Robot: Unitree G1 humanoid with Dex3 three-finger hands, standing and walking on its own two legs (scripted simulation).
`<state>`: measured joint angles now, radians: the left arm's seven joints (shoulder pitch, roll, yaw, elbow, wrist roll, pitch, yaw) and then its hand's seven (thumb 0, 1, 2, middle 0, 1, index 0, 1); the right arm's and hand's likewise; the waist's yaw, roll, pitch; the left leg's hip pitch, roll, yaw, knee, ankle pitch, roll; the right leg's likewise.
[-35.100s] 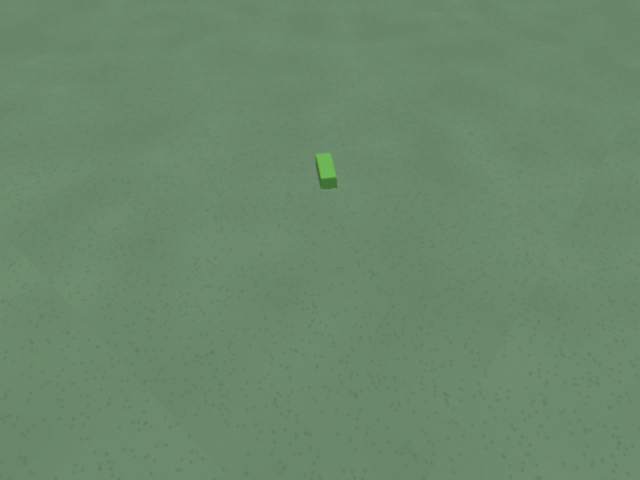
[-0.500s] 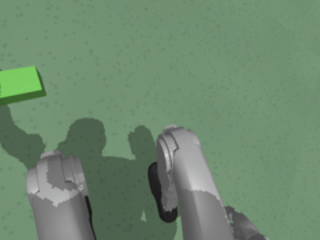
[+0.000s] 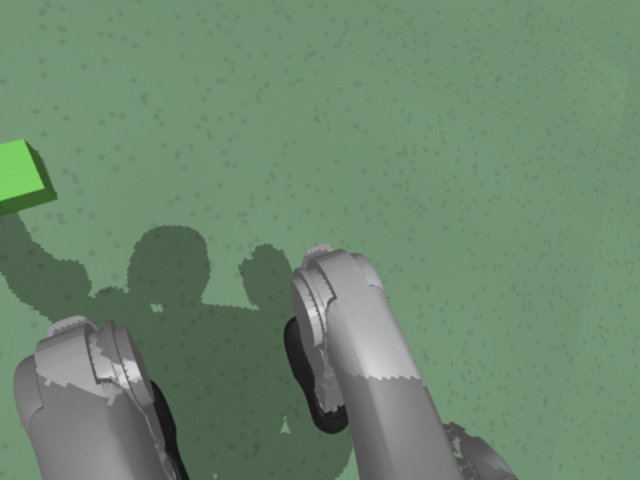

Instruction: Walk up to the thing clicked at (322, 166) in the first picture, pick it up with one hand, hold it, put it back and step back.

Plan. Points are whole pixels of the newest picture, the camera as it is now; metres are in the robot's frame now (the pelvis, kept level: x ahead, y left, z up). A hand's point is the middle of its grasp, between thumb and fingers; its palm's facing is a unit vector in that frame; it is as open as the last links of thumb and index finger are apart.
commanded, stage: close in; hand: left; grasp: from above
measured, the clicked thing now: out of the picture +0.51 +0.32 -0.29
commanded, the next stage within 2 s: rest palm in 0.30 s
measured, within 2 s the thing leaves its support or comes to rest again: neither
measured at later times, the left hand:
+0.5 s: hand out of the picture +0.48 +0.32 -0.20, palm faces -0.45 -0.11 -0.88, open 13.9 cm
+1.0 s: hand out of the picture +0.49 +0.31 -0.25, palm faces -0.44 -0.13 -0.89, open 14.1 cm
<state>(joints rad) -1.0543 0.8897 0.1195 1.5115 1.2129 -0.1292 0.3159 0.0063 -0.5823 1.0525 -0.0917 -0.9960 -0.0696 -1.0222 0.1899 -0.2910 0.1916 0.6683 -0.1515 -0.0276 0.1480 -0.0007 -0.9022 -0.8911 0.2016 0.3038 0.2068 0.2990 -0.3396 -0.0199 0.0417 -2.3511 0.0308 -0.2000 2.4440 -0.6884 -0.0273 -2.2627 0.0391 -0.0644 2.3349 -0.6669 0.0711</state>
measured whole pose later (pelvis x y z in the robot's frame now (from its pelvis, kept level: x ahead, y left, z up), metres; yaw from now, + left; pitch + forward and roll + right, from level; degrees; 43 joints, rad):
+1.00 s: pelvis +0.00 +0.01 -0.02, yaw -3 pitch +30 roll -13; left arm -1.13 1.02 0.11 1.71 1.28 -0.19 0.52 0.00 -0.55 1.06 -0.09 -1.00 -0.07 -1.02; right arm 0.14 -0.32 0.30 0.65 -0.24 -0.15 0.18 0.00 -0.90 -0.90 0.20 0.30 0.21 0.30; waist -0.40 -0.12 0.13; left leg -2.37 0.03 -0.26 2.53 -0.71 -0.02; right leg -2.25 0.06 -0.11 2.37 -0.67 0.07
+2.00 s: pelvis +0.00 +0.01 -0.02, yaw -5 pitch +28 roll -15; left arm -1.13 1.09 0.11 1.75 1.26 -0.20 0.57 0.00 -0.52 1.02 -0.08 -1.05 -0.07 -1.06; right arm 0.10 -0.35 0.34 0.62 -0.26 -0.20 0.22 0.00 -0.91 -0.91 0.20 0.30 0.21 0.30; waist -0.42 -0.15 0.18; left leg -2.36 0.03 -0.29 2.55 -0.73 -0.02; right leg -2.23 0.07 -0.14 2.36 -0.67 0.08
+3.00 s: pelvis +0.00 +0.01 -0.01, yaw -5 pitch +29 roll -15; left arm -1.14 1.10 0.09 1.72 1.25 -0.21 0.55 0.00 -0.13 0.83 -0.31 -0.94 -0.35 -0.92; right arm 0.10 -0.35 0.35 0.60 -0.27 -0.19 0.21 0.00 -0.90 -0.90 0.20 0.30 0.21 0.30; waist -0.41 -0.15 0.20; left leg -2.35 0.03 -0.29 2.54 -0.72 -0.01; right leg -2.22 0.07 -0.14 2.34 -0.66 0.08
